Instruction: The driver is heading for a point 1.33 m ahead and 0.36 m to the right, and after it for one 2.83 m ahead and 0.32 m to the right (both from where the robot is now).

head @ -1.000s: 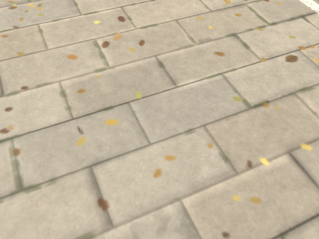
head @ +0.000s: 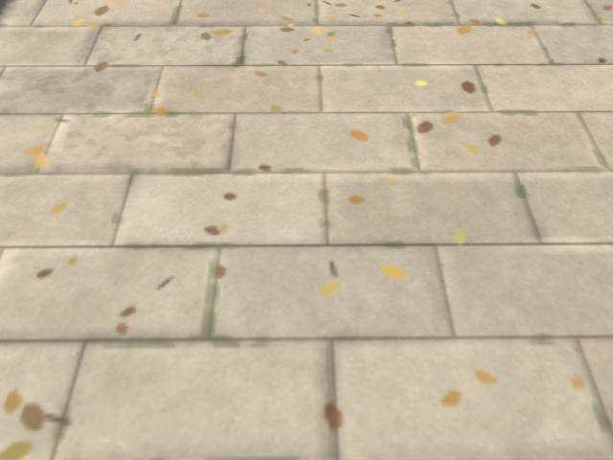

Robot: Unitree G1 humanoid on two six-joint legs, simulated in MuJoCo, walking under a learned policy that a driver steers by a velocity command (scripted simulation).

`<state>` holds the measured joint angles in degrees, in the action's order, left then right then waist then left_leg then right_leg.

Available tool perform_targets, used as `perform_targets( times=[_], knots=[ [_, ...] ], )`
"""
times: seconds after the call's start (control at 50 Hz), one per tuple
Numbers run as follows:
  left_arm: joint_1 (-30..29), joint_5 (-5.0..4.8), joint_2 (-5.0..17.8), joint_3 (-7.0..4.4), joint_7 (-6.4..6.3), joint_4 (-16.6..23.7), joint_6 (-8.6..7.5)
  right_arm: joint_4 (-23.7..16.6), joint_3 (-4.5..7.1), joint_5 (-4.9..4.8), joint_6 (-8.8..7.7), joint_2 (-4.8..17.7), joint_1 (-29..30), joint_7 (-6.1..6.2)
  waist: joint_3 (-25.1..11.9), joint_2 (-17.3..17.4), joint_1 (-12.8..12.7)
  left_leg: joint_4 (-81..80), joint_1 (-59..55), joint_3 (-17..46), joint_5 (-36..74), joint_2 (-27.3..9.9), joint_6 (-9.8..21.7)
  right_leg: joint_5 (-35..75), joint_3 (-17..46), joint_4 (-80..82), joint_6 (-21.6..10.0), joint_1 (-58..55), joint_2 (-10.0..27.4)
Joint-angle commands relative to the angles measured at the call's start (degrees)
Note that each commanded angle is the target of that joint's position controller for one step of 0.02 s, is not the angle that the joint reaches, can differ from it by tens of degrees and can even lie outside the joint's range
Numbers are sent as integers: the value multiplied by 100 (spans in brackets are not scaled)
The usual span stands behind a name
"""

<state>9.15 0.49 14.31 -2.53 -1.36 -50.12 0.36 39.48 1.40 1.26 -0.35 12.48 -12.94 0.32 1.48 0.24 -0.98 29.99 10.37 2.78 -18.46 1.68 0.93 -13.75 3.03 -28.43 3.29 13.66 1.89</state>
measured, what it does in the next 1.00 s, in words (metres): walks ahead: right foot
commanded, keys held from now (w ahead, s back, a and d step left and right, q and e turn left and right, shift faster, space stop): shift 0.44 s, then w+shift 0.56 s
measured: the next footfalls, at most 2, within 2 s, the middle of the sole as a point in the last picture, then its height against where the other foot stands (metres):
right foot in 0.72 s outside the picture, level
left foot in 1.18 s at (311, 444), level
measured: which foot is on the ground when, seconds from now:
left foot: down 0.00-0.70, up 0.72-1.00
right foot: down 0.00-0.48, up 0.50-0.70, down 0.72-1.00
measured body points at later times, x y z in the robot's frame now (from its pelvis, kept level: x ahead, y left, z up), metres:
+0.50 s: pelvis +0.01 +0.00 +0.00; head +0.01 +0.00 +0.45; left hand +0.07 +0.27 -0.14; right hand +0.08 -0.26 -0.13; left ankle -0.03 +0.11 -0.73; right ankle +0.02 -0.15 -0.73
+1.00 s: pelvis +0.20 -0.08 +0.01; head +0.21 -0.09 +0.46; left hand +0.11 +0.16 -0.13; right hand +0.40 -0.31 -0.09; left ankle +0.34 +0.06 -0.66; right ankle +0.08 -0.16 -0.74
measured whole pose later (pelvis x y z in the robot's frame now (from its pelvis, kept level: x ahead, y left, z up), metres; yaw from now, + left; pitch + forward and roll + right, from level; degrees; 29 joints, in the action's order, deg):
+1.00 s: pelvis +0.20 -0.08 +0.01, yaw -1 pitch +2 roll -1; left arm 29.1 0.9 10.3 -1.8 0.9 -60.8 -6.1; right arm 43.2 2.1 2.2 -1.4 14.8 -4.7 -3.6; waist -2.5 2.6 -4.1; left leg 54.0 42.6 -2.0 -2.1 -5.7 1.2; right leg -15.5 -3.0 -9.1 -3.0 -3.7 -2.9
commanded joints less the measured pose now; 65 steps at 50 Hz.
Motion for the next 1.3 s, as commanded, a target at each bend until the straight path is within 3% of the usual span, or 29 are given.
perform_targets(
  times=[0.02, 0.44, 0.46, 0.48, 0.5, 0.52, 0.56, 0.6, 0.66, 0.68, 0.7, 0.72, 0.74, 0.76, 0.78, 0.8, 0.84, 0.88, 0.98, 1.08, 1.12, 1.16, 1.18, 1.2, 1.22, 1.24, 1.26, 1.28, 1.3],
  knots=[
    [-104, -14, 595, -137, -36, 148, -53, -303, 190, -15, -92, 694, 33, 28, -98, 187, 17, -816, 478, 571, 946, -520, 146, 885, 91, 168, -84, -430, 93],
    [32, -61, 622, -144, -156, -880, 3, 618, 187, -73, -83, 645, -286, 89, -67, 30, 15, -779, 278, 230, 1294, -292, 63, 1057, 55, 278, -132, -516, 79],
    [204, -84, 549, -134, -161, -976, 17, 739, 219, -96, -58, 716, -465, 111, -287, 162, 35, -921, 167, 232, -16, -237, 143, -44, -219, 91, -162, -497, -144],
    [180, -153, 564, -157, -147, -971, 7, 766, 302, -165, -23, 953, -564, 129, -91, 433, 130, -1184, 217, 591, -1969, -387, 376, -1391, -495, -358, -221, -9, -391],
    [-200, -174, 598, -165, -110, -779, -67, 791, 363, -216, -33, 1165, -835, 138, 292, 797, 338, -1751, 204, 1468, -3417, -953, 729, -1893, -580, -939, -266, 860, -422],
    [-663, -253, 471, -116, -36, -478, -205, 797, 440, -272, -116, 1440, -863, 151, 736, 1334, 431, -2419, 255, 2623, -3928, -1771, 1170, -1410, -514, -1697, -365, 1531, -232],
    [-943, -333, 589, -154, 74, -244, -472, 723, 376, -212, -344, 1198, -653, 169, 1105, 991, 363, -2623, -200, 3124, -2702, -2250, 1420, -1295, 55, -2504, -600, 2681, 363],
    [-645, -314, 466, -125, 190, -289, -654, 633, 359, -290, -412, 1100, -444, 122, 703, 720, 225, -2382, -565, 2331, -1688, -2004, 1119, -1037, 9, -1841, -710, 2529, 552],
    [79, -239, 366, -127, 269, -609, -726, 554, 412, -345, -364, 1279, -190, 71, 159, 750, -143, -1959, 535, 979, -1094, -1206, 855, -242, -813, -587, -483, 145, -30],
    [722, 199, 365, -162, 381, -661, -480, 745, 495, 111, -294, 1409, -182, -23, 1, 461, -467, -1580, 1059, 646, -1689, -929, 940, -229, -1419, -63, -441, -889, -445],
    [1421, 233, 503, -256, 343, -890, -380, 736, 467, 172, -306, 1235, -149, -54, -37, 14, -763, -764, 1900, 486, -1560, -728, 911, -322, -1486, -116, -410, -2040, -601],
    [2482, 262, 835, -361, 269, -1101, -412, 610, 351, 198, -358, 826, 261, -76, -253, -999, -1380, 1507, 2840, -136, -885, -182, 755, -1330, -220, 414, -557, -2985, 262],
    [3049, 349, 1265, -337, 235, -1116, -485, 138, 152, 140, -453, 29, 809, -77, -365, -2173, -1418, 3574, 4080, 114, -1461, 504, 636, -3815, 2962, 1751, -930, -2805, 1786],
    [2054, 307, 1192, -278, 225, -935, -442, -2, 153, 36, -470, 149, 595, -129, -13, -1349, -708, 4326, 4649, 810, -659, 199, 736, -4685, 4362, 2409, -1415, -2088, 2199],
    [1272, 214, 1114, -274, 225, -623, -465, 28, 200, 18, -465, 461, 563, -178, 348, -581, -307, 4438, 4785, 663, 135, -331, 698, -4212, 3815, 2227, -1433, -1620, 2260],
    [911, 136, 909, -230, 250, -506, -526, 175, 237, 99, -459, 669, 343, -245, 235, -163, -71, 4085, 4264, 463, 602, -655, 553, -3349, 2877, 2089, -1292, -1250, 1842],
    [871, 115, 606, -124, 223, -490, -619, 351, 250, 236, -346, 718, 105, -356, 91, -430, 83, 3803, 3553, 87, 906, -832, 247, -2432, 1800, 2358, -1169, -787, 1234],
    [1274, 79, 490, -91, 212, -676, -688, 236, 204, 174, -221, 616, 429, -415, 389, -502, 31, 3658, 3756, -121, 1261, -869, 94, -1837, 1323, 2574, -1276, -722, 1035],
    [1857, 19, 501, -79, 201, -772, -748, -137, 103, 57, -166, 529, 1626, -397, 710, -307, -205, 2030, 3793, -573, 1830, -731, -20, -149, 430, 2936, -1376, -1106, 849],
    [2132, 14, 562, -59, 137, -901, -753, -384, 19, 41, -183, 467, 2290, -384, 854, -370, -271, 666, 3155, -954, 1875, -518, 371, 2010, -169, 3103, -1368, -1981, 1055],
    [2108, 53, 727, -76, 115, -921, -723, -338, 44, 64, -203, 540, 2076, -312, 511, -572, -65, 413, 2291, -1209, 1377, -108, 611, 4784, -485, 2310, -1265, -2274, 1106],
    [2048, 163, 1061, -162, 36, -948, -616, 39, 188, 56, -238, 872, 726, -193, -348, -936, 630, 521, 782, -1201, 657, 320, 831, 7045, -607, 436, -1153, -2376, 1243],
    [1809, 168, 1160, -202, 11, -890, -544, 504, 298, 44, -268, 1061, -677, -112, -975, -846, 1281, 212, -740, -1093, 665, 315, 949, 6698, -736, -1154, -1070, -1781, 1098],
    [1904, 91, 741, -111, 75, -714, -544, 765, 453, 188, -293, 1521, -1595, -14, -1656, -220, 1429, 172, -2572, 121, -967, -701, 1130, 4586, -750, -3173, -1051, -72, 662],
    [2261, -41, -118, 59, 228, -475, -634, 857, 552, 292, -327, 1924, -1660, -51, -2175, 1400, 819, -852, -3644, 3506, -3338, -2249, 1627, -972, -236, -5093, -923, 2035, -426],
    [1579, -46, 481, -84, 211, -352, -721, 898, 515, 133, -336, 1586, -1317, -126, -1768, 864, 909, -1673, -3192, 4478, -3274, -2125, 1463, -880, 476, -5543, -1154, 2656, -354],
    [1001, -84, 586, -118, 198, -134, -753, 943, 455, 127, -385, 1281, -830, -134, -763, 414, 674, -1643, -2320, 3327, -2228, -1982, 1367, -198, 305, -5475, -1181, 2952, 4],
    [824, -39, 491, -70, 214, -89, -764, 969, 389, 115, -440, 973, -610, -150, -435, -86, 520, -1714, -1524, 2602, -1305, -1822, 1320, 108, 237, -5123, -1173, 2725, 231],
    [829, 50, 361, -48, 246, -75, -706, 1053, 318, 111, -479, 753, -474, -140, -181, -109, 254, -1828, -858, 2053, -883, -1539, 1158, 185, 238, -4873, -1132, 2436, 368]
  ],
)
Velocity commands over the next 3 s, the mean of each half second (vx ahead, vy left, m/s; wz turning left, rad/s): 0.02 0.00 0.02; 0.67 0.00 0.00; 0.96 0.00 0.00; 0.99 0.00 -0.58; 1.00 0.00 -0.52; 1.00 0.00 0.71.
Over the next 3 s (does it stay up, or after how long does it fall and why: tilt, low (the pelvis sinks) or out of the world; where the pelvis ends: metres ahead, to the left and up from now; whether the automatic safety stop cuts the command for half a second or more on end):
stays up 2.01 -0.46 -0.05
